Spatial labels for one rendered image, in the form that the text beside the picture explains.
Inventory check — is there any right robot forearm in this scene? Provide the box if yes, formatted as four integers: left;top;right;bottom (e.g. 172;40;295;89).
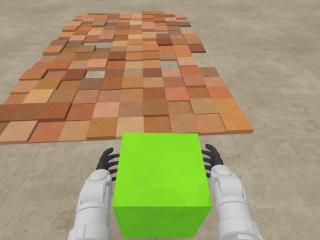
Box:
210;164;263;240

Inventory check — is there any right robot hand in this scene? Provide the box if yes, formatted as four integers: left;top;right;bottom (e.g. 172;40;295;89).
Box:
201;143;224;178

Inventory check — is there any left robot hand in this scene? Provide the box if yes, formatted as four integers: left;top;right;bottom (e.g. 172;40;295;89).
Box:
96;147;120;181

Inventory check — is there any carton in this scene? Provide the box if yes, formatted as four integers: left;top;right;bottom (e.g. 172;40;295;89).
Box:
112;132;213;238

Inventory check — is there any left robot forearm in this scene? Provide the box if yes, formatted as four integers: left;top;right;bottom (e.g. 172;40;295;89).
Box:
67;169;113;240

